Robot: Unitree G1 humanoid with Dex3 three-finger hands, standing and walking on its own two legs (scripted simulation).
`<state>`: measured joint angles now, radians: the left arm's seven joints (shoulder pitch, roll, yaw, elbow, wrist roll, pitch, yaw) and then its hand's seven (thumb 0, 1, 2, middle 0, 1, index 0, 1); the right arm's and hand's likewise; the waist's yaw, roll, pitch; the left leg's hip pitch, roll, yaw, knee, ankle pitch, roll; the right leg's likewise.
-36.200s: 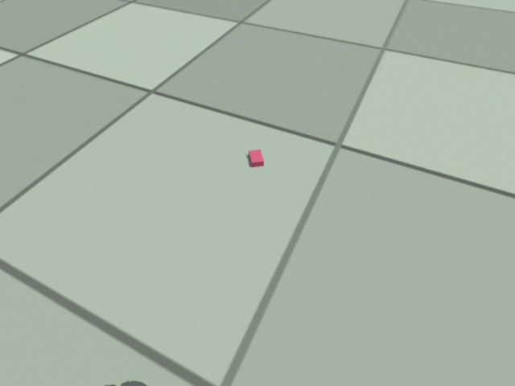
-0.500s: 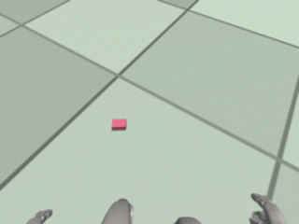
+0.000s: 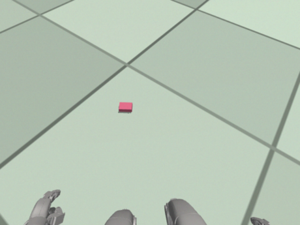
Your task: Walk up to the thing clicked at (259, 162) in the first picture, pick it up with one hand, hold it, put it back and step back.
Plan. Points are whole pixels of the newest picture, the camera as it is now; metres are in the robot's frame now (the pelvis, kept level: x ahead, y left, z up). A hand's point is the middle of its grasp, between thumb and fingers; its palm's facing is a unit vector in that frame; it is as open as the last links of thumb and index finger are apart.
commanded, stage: step back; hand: left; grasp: from above
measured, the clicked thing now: (125, 107) +0.96 +0.21 -0.74
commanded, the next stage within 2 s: stand in 1.32 s
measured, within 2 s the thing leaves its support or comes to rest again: neither
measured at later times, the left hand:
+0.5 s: hand out of the picture -0.06 +0.27 -0.14, palm faces +0.02 -0.91 -0.42, open 7.4 cm
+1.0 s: hand out of the picture +0.00 +0.25 -0.15, palm faces +0.04 -0.93 -0.36, open 7.4 cm
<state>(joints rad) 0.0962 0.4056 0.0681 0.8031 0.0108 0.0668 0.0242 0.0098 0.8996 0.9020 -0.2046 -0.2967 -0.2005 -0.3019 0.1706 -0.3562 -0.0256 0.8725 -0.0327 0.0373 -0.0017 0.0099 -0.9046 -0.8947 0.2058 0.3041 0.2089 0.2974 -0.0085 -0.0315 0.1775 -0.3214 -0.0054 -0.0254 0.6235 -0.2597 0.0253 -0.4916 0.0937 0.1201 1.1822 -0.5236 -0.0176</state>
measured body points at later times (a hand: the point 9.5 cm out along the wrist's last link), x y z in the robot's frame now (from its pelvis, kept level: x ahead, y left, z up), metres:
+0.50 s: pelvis -0.11 -0.01 +0.00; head -0.09 -0.02 +0.45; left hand -0.06 +0.32 -0.11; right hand -0.05 -0.33 -0.13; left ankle -0.09 +0.12 -0.73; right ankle -0.11 -0.14 -0.73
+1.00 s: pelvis -0.08 -0.01 +0.00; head -0.06 -0.01 +0.45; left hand +0.00 +0.30 -0.12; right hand +0.01 -0.32 -0.12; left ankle -0.03 +0.12 -0.73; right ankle -0.08 -0.14 -0.73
